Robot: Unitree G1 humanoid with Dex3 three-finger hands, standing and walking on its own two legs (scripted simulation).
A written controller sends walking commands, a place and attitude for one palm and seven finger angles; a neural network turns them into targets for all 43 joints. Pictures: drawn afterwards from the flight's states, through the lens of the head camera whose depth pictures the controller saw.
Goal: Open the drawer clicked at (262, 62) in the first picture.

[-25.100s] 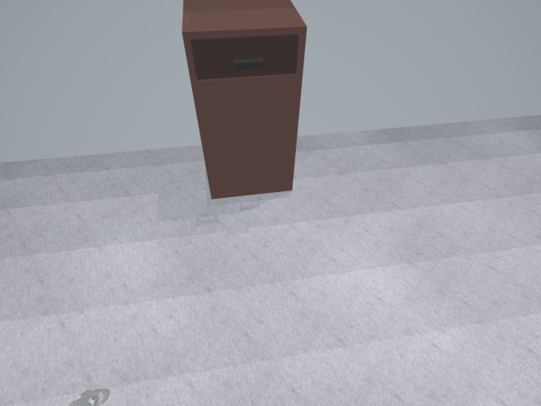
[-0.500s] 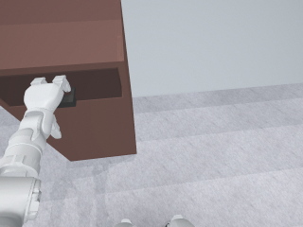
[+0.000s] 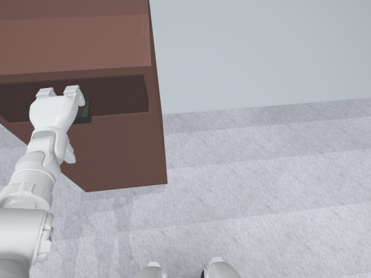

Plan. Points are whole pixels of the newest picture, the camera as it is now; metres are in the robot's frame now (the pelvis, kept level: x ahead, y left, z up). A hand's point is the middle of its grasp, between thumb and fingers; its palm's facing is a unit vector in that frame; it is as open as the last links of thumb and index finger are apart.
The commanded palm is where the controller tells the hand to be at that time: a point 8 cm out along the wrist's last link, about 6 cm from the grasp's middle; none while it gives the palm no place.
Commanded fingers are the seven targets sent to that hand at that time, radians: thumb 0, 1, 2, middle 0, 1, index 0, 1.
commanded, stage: lower the fingers behind the handle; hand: left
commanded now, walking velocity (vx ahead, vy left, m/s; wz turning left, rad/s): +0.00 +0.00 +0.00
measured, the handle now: (69, 110) +0.50 +0.29 +0.00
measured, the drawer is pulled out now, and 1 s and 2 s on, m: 0.00 0.00 0.00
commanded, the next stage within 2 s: lift the fingers back up to retry in 0.40 s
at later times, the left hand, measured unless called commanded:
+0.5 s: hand (66, 126) +0.45 +0.28 +0.01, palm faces -0.04 -0.01 -1.00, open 13.9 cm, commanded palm +0.43 +0.28 +0.04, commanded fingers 0.00 -0.50 0.30 -0.30 -1.20 -0.30 -1.20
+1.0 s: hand (53, 116) +0.45 +0.29 +0.04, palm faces -0.02 -0.03 -1.00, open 13.7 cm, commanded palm +0.43 +0.28 +0.11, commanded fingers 0.00 -0.50 0.30 -0.30 -1.20 -0.30 -1.20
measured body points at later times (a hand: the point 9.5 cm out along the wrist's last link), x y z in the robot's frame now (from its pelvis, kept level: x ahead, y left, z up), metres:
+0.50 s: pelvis -0.02 +0.00 -0.01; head +0.10 +0.00 +0.42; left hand +0.45 +0.28 +0.06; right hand +0.01 -0.28 -0.14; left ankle -0.02 +0.09 -0.68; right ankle +0.01 -0.12 -0.68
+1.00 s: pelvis +0.01 +0.01 +0.02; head +0.11 +0.01 +0.46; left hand +0.45 +0.29 +0.10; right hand +0.04 -0.27 -0.11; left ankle -0.02 +0.09 -0.68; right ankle +0.01 -0.12 -0.68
